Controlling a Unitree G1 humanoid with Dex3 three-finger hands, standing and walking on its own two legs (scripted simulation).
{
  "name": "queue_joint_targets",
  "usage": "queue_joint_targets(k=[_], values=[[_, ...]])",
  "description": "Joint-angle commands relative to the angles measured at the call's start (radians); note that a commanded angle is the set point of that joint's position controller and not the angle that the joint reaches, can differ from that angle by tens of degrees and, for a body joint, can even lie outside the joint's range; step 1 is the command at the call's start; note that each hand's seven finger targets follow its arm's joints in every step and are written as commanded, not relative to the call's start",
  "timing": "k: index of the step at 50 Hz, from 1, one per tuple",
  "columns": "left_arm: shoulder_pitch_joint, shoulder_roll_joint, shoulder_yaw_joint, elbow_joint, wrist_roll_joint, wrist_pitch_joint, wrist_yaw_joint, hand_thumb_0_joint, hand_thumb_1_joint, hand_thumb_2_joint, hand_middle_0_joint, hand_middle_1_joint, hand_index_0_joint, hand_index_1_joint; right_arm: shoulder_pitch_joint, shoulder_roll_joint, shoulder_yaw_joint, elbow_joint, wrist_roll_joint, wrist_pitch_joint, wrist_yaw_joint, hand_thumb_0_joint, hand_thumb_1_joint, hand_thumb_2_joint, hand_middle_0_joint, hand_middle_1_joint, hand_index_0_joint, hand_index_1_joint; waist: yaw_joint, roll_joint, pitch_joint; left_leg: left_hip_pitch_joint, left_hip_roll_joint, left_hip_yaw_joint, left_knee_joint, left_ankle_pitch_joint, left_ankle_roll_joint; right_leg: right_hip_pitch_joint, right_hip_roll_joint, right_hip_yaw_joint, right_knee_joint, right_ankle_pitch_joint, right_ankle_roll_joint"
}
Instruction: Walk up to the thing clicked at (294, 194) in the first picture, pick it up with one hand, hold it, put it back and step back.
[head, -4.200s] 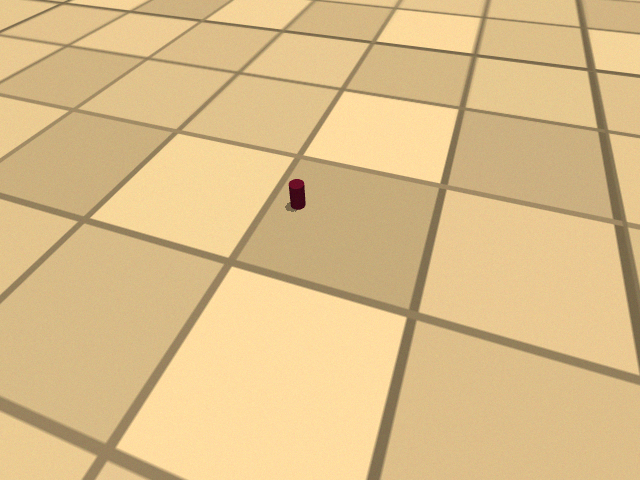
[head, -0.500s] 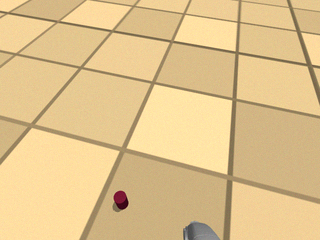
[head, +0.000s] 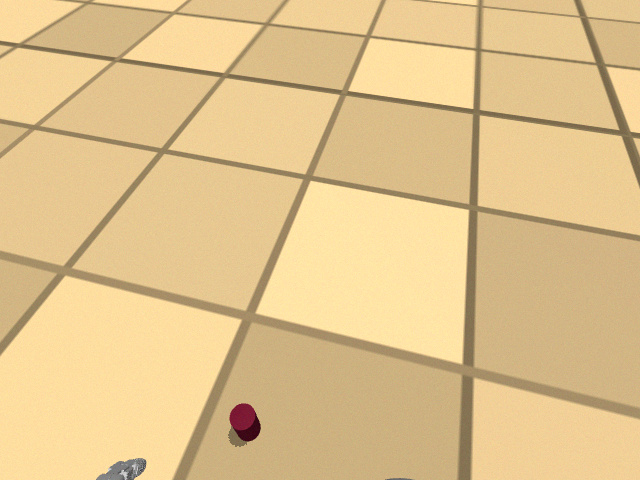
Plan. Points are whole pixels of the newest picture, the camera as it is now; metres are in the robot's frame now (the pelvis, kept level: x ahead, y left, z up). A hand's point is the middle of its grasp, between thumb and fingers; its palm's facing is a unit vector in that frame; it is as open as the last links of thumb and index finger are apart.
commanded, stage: walk up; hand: left
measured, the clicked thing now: (245, 422) +0.37 +0.22 -0.71
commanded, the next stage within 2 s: none
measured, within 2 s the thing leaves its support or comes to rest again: neither
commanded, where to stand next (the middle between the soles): +0.05 -0.01 m, yaw +0 degrees
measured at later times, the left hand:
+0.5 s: hand out of the picture +0.08 +0.25 -0.14, palm faces +0.03 -0.94 -0.33, open 7.4 cm
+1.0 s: hand out of the picture +0.11 +0.24 -0.14, palm faces +0.01 -0.95 -0.32, open 7.4 cm
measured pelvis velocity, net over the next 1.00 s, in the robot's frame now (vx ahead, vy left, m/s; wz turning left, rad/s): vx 0.02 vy -0.01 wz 0.00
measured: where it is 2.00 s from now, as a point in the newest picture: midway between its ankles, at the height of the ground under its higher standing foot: outside the picture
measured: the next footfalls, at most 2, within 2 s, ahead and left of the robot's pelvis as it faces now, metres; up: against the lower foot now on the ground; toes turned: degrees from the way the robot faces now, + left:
right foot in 1.70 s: -0.01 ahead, -0.14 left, +0.00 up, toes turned -4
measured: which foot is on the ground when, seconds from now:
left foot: down 0.00-1.00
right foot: down 0.00-1.00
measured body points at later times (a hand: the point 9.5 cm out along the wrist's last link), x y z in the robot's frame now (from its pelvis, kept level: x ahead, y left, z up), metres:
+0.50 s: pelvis +0.01 -0.01 +0.01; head +0.02 -0.01 +0.46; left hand +0.08 +0.30 -0.12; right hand +0.12 -0.30 -0.12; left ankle -0.02 +0.13 -0.73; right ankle +0.07 -0.12 -0.73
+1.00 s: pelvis +0.02 -0.01 +0.01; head +0.03 -0.02 +0.46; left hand +0.11 +0.28 -0.12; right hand +0.08 -0.32 -0.12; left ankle -0.02 +0.13 -0.73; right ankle +0.07 -0.12 -0.73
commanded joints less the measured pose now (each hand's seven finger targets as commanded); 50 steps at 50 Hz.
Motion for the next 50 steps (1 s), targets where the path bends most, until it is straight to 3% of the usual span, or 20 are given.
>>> queue_joint_targets(k=[1, 5, 10, 15, 19, 37, 44, 49, 50], values=[[-0.044, 0.209, 0.046, -0.007, -0.005, -0.02, 0.017, 0.0, 0.9, 0.9, -0.2, -0.3, -0.2, -0.3, -0.069, -0.227, -0.046, -0.028, 0.003, -0.028, -0.015, 0.0, -0.9, -0.9, 0.2, 0.3, 0.2, 0.3, 0.021, 0.047, -0.132, -0.036, 0.116, -0.103, -0.188, 0.196, 0.046, 0.188, -0.097, 0.103, -0.105, 0.174, -0.039], [-0.057, 0.198, 0.039, 0.029, -0.003, -0.011, 0.015, 0.0, 0.9, 0.9, -0.2, -0.3, -0.2, -0.3, -0.103, -0.234, -0.049, -0.004, 0.0, -0.019, -0.015, 0.0, -0.9, -0.9, 0.2, 0.3, 0.2, 0.3, 0.02, 0.066, -0.101, -0.035, 0.126, -0.11, -0.245, 0.114, 0.046, 0.19, -0.09, 0.093, -0.149, 0.099, -0.028], [-0.062, 0.2, 0.039, 0.06, -0.001, -0.015, 0.014, 0.0, 0.9, 0.9, -0.2, -0.3, -0.2, -0.3, -0.106, -0.224, -0.048, 0.018, 0.004, -0.016, -0.015, 0.0, -0.9, -0.9, 0.2, 0.3, 0.2, 0.3, 0.014, 0.035, -0.122, 0.027, 0.121, -0.09, -0.26, 0.183, 0.037, 0.212, -0.104, 0.106, -0.18, 0.163, -0.021], [-0.06, 0.203, 0.042, 0.079, 0.006, -0.013, 0.016, 0.0, 0.9, 0.9, -0.2, -0.3, -0.2, -0.3, -0.129, -0.228, -0.051, 0.024, 0.001, -0.009, -0.013, 0.0, -0.9, -0.9, 0.2, 0.3, 0.2, 0.3, 0.011, 0.028, -0.1, 0.034, 0.124, -0.09, -0.275, 0.136, 0.039, 0.194, -0.102, 0.103, -0.218, 0.096, -0.015], [-0.052, 0.201, 0.043, 0.085, 0.008, -0.017, 0.015, 0.0, 0.9, 0.9, -0.2, -0.3, -0.2, -0.3, -0.133, -0.222, -0.05, 0.029, 0.002, -0.009, -0.013, 0.0, -0.9, -0.9, 0.2, 0.3, 0.2, 0.3, 0.012, 0.013, -0.114, 0.059, 0.119, -0.085, -0.277, 0.16, 0.033, 0.191, -0.109, 0.113, -0.23, 0.142, -0.013], [-0.042, 0.195, 0.062, 0.072, 0.014, -0.017, 0.02, 0.0, 0.9, 0.9, -0.2, -0.3, -0.2, -0.3, -0.102, -0.206, -0.052, 0.028, -0.002, -0.005, -0.014, 0.0, -0.9, -0.9, 0.2, 0.3, 0.2, 0.3, 0.012, 0.01, -0.124, 0.065, 0.12, -0.078, -0.282, 0.172, 0.028, 0.212, -0.113, 0.122, -0.242, 0.126, -0.014], [-0.048, 0.197, 0.067, 0.056, 0.016, -0.013, 0.02, 0.0, 0.9, 0.9, -0.2, -0.3, -0.2, -0.3, -0.079, -0.204, -0.055, 0.025, -0.006, -0.003, -0.013, 0.0, -0.9, -0.9, 0.2, 0.3, 0.2, 0.3, 0.009, 0.008, -0.107, 0.046, 0.11, -0.073, -0.273, 0.126, 0.029, 0.196, -0.107, 0.139, -0.257, 0.035, -0.018], [-0.052, 0.197, 0.068, 0.051, 0.015, -0.011, 0.019, 0.0, 0.9, 0.9, -0.2, -0.3, -0.2, -0.3, -0.079, -0.205, -0.053, 0.02, -0.007, -0.006, -0.014, 0.0, -0.9, -0.9, 0.2, 0.3, 0.2, 0.3, 0.013, 0.016, -0.092, 0.03, 0.113, -0.082, -0.282, 0.134, 0.029, 0.195, -0.1, 0.132, -0.242, 0.065, -0.017], [-0.053, 0.261, 0.096, 0.027, 0.007, 0.01, 0.022, 0.0, 0.9, 0.9, -0.2, -0.3, -0.2, -0.3, -0.093, -0.261, -0.073, 0.008, 0.002, 0.011, -0.021, 0.0, -0.9, -0.9, 0.2, 0.3, 0.2, 0.3, 0.016, 0.006, 0.004, -0.032, 0.114, -0.087, -0.186, 0.341, 0.029, 0.135, -0.097, 0.111, -0.144, 0.344, -0.029]])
